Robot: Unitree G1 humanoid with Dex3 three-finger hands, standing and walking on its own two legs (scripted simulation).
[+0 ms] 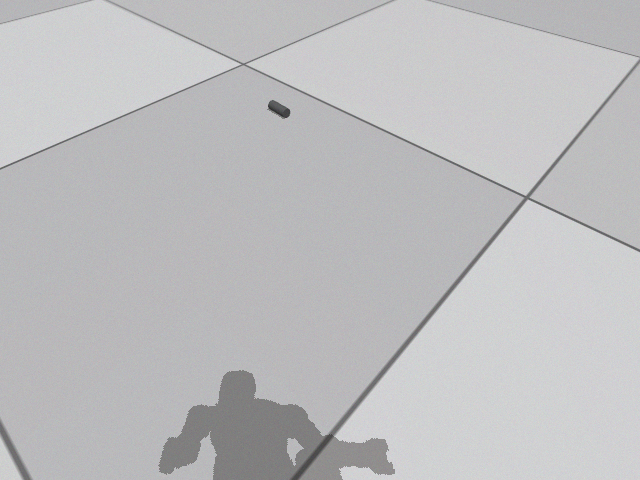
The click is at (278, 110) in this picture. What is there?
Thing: lying can
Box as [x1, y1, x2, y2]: [268, 100, 289, 117]
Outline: 269,102 268,107 284,117 288,116 289,109 273,100
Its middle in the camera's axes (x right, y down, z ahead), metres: -0.24 -0.80 +2.33
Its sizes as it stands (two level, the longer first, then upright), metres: 0.138 0.058 0.058
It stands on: the floor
